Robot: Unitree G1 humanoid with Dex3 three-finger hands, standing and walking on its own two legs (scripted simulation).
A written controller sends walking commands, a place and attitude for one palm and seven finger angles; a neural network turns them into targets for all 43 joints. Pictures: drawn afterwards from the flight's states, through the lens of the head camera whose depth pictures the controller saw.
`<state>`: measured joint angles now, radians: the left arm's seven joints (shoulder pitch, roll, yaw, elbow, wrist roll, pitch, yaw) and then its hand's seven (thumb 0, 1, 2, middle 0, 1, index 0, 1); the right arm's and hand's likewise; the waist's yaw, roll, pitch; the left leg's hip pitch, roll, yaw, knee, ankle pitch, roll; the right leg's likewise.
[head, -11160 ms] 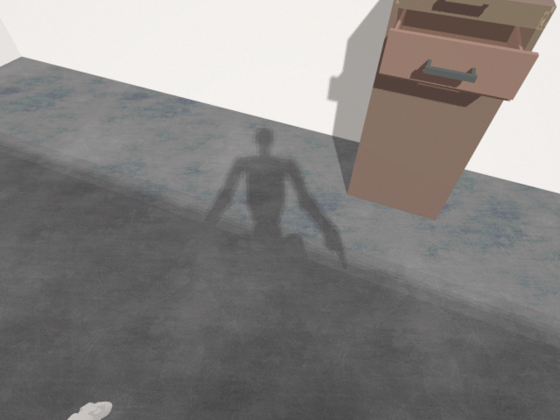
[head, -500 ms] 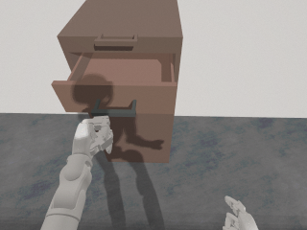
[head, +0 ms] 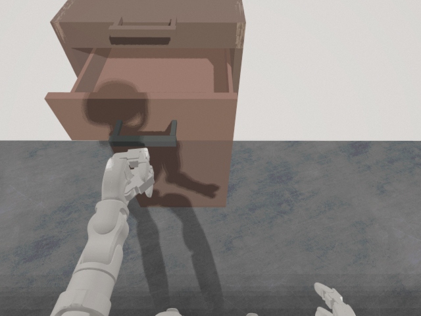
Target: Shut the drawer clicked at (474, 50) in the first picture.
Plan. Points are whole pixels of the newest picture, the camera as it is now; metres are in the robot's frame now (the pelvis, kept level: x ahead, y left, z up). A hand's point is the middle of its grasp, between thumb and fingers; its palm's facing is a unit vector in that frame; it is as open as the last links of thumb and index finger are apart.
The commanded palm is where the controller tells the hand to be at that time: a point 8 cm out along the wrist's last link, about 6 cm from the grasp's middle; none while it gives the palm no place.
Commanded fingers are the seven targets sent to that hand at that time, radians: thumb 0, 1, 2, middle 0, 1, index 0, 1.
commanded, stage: bring the fist close to the handle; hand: left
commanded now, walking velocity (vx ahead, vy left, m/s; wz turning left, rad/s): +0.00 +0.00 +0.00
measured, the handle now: (144, 133) +0.46 +0.15 +0.07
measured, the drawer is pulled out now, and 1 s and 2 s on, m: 0.18 0.16 0.03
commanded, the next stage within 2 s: push the drawer shut in 0.38 s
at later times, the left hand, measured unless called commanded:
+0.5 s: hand (144, 172) +0.37 +0.14 +0.06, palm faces +0.01 -1.00 -0.02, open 3.3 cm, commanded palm +0.35 +0.19 +0.07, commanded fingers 0.00 0.90 0.90 -1.40 -1.60 -1.40 -1.60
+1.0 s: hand (144, 155) +0.42 +0.15 +0.05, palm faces +0.01 -1.00 -0.02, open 2.9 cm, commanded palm +0.41 +0.19 +0.07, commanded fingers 0.00 0.90 0.90 -1.40 -1.60 -1.40 -1.60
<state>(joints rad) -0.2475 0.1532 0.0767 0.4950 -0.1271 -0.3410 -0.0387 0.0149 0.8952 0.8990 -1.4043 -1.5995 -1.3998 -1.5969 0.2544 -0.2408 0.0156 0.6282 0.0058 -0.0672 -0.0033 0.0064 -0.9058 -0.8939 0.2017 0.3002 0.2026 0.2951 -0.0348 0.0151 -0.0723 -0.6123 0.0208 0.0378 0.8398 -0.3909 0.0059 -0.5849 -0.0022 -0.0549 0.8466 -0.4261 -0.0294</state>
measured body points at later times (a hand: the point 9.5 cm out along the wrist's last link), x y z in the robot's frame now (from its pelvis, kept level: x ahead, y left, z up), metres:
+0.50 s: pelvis +0.00 +0.00 -0.01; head +0.05 +0.00 +0.44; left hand +0.36 +0.20 +0.06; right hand +0.11 -0.25 -0.12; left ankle +0.02 +0.12 -0.70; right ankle +0.00 -0.10 -0.70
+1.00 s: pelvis -0.02 +0.01 -0.02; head +0.06 +0.02 +0.43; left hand +0.41 +0.20 +0.06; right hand +0.07 -0.24 -0.13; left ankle +0.02 +0.12 -0.70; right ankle +0.00 -0.10 -0.70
